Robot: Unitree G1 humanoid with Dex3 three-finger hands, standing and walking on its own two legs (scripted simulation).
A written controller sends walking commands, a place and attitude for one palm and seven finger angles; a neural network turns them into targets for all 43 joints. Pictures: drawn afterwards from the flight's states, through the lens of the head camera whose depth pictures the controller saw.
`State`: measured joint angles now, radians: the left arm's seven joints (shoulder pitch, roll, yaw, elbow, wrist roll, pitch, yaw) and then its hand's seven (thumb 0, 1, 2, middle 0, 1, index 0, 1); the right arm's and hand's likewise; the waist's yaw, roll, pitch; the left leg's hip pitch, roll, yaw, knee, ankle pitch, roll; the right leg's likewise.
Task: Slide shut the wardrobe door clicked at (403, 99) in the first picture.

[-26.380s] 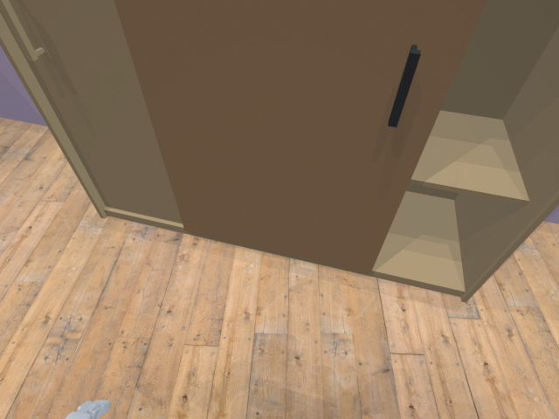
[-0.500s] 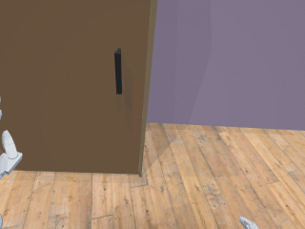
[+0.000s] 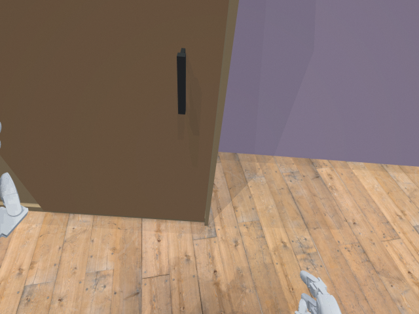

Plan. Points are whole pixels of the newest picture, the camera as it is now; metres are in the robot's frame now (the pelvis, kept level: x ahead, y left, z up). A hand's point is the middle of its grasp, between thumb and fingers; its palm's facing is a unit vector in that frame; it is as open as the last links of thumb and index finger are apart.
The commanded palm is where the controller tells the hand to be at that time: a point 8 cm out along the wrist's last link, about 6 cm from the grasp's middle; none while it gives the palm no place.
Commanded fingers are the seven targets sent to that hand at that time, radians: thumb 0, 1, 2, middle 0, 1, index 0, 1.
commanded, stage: stop stepping back and stand still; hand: left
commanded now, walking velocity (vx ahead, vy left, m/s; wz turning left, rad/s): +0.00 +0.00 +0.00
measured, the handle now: (182, 82) +0.67 +0.11 +0.10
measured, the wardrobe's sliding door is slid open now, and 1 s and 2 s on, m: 0.00 0.00 0.00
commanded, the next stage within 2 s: let the arm hang, fingers relaxed in 0.34 s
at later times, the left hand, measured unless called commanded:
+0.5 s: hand (35, 222) +0.22 +0.28 +0.11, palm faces +0.30 -0.83 -0.47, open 7.4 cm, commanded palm none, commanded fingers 0.00 0.90 0.90 -0.20 -0.30 -0.20 -0.30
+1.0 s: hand out of the picture -0.08 +0.20 -0.16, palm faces +0.03 -0.98 -0.20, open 7.2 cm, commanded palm none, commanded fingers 0.00 0.90 0.90 -0.20 -0.30 -0.20 -0.30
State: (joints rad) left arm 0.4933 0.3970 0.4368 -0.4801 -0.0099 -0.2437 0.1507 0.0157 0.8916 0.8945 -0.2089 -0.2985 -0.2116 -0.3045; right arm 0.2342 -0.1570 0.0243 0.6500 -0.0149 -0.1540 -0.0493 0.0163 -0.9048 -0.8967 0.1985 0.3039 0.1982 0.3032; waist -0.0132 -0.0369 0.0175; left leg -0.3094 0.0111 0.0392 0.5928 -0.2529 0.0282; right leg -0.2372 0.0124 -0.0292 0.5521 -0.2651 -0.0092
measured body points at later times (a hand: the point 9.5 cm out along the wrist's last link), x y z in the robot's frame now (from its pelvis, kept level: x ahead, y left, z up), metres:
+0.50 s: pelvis +0.01 +0.02 +0.01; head +0.01 +0.03 +0.46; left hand +0.20 +0.32 +0.14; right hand +0.18 -0.22 -0.08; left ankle +0.04 +0.10 -0.73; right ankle +0.01 -0.12 -0.73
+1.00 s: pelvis -0.01 +0.02 +0.01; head +0.02 +0.03 +0.46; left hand -0.08 +0.26 -0.15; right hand -0.03 -0.21 -0.14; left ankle +0.04 +0.10 -0.73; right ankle +0.01 -0.11 -0.73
